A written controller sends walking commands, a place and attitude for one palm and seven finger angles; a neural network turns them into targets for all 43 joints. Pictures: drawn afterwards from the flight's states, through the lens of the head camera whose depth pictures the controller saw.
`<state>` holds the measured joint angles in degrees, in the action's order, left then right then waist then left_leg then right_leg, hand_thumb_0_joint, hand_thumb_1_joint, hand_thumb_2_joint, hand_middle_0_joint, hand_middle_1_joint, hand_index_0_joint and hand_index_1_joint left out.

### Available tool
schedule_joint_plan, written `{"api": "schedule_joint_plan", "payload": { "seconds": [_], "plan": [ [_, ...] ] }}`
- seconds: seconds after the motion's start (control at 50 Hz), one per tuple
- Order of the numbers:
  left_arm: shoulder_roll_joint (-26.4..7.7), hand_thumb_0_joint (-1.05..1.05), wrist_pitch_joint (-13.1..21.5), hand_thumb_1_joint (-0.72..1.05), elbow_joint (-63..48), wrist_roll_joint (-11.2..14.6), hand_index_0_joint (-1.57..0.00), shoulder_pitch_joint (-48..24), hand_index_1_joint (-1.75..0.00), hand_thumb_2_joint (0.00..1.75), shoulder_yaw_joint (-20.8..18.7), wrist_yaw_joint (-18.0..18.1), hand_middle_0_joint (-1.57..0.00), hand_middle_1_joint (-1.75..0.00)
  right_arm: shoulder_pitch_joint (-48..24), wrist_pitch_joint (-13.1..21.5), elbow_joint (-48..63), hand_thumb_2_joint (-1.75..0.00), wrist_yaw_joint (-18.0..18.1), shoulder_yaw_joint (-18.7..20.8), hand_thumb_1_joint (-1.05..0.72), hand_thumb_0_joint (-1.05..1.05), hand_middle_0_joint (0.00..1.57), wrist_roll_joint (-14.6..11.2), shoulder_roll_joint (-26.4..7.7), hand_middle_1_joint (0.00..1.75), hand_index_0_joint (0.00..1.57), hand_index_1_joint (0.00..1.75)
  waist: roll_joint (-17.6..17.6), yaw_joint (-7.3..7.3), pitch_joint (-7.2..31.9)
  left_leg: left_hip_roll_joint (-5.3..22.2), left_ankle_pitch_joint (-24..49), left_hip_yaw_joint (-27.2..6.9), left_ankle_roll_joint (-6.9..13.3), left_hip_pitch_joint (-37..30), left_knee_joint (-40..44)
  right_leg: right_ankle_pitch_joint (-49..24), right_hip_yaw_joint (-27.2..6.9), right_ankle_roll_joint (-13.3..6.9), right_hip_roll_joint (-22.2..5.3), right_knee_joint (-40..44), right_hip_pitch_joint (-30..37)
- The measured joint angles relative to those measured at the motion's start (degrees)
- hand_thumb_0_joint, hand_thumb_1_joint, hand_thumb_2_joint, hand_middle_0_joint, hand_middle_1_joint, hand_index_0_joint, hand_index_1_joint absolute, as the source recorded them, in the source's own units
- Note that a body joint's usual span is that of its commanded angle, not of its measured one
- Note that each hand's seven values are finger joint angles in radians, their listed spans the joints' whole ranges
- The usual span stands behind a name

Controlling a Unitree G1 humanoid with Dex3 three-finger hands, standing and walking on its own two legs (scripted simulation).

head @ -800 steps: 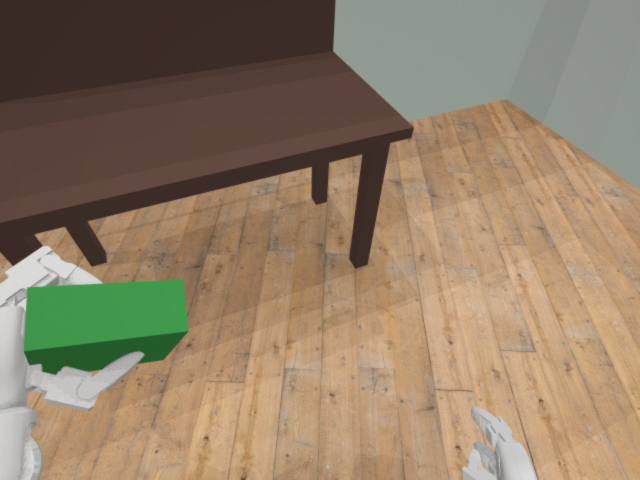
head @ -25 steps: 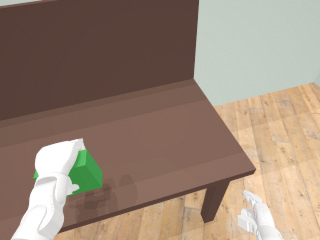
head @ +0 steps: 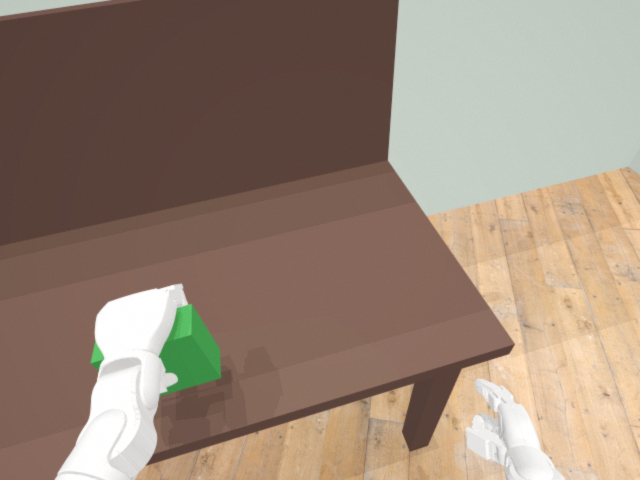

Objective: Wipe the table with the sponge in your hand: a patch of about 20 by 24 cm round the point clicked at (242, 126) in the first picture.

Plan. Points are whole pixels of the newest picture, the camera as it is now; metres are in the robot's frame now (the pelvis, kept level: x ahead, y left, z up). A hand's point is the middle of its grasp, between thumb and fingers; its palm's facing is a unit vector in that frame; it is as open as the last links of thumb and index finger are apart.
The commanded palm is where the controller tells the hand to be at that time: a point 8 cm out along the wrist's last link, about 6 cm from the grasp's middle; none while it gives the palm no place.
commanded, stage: move the sponge above the wiping area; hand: left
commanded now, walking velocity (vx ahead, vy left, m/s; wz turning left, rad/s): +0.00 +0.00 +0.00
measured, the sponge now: (168, 361) +0.24 +0.27 -0.01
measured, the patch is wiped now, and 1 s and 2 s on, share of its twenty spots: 0.00 0.00 0.00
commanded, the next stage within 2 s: lower the sponge onto the table in 1.00 s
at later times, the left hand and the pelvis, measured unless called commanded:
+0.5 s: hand (165, 350) +0.25 +0.27 +0.01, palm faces -0.09 -0.09 -0.99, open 9.4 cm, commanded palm +0.23 +0.26 +0.07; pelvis +0.00 -0.01 +0.00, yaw +0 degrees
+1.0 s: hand (169, 349) +0.26 +0.26 +0.01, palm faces -0.07 -0.09 -0.99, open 9.4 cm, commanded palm +0.23 +0.26 +0.07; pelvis +0.00 +0.00 +0.00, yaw +0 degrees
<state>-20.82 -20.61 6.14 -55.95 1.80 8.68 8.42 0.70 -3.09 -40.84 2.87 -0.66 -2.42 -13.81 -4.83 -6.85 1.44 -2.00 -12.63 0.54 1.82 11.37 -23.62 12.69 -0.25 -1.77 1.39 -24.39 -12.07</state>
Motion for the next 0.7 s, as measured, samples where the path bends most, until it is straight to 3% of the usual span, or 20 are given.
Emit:
{"api": "schedule_joint_plan", "payload": {
  "seconds": [0.58, 0.7],
  "plan": [
    [0.52, 0.0, 4.16, -0.45, 10.2, -0.36, -0.8, -3.35, -1.39, 1.04, -1.32, 3.25, -0.8, -1.39, 2.73, 0.59, -0.88, -0.9, 1.01, 1.76, -0.9, 0.01, 0.2, -0.59, -0.65, 0.3, 0.2, 0.3, 0.94, 1.49, 0.91, 0.61, -0.82, -0.1, -0.39, 3.47, -2.74, 0.47, 0.09, -0.48, 0.65, -2.21, -3.29],
    [0.85, 0.0, 3.08, -0.45, 9.59, -0.23, -0.8, -3.0, -1.39, 1.04, -1.48, 4.61, -0.8, -1.39, 3.12, 0.21, -1.14, -0.9, 0.68, 1.65, -0.9, 0.01, 0.2, -0.78, -0.33, 0.3, 0.2, 0.3, 0.71, 1.76, 1.32, 0.56, -0.88, 0.26, -0.27, 3.24, -2.59, 0.5, -0.3, -0.32, 0.61, -2.24, -3.25]
  ]
}}
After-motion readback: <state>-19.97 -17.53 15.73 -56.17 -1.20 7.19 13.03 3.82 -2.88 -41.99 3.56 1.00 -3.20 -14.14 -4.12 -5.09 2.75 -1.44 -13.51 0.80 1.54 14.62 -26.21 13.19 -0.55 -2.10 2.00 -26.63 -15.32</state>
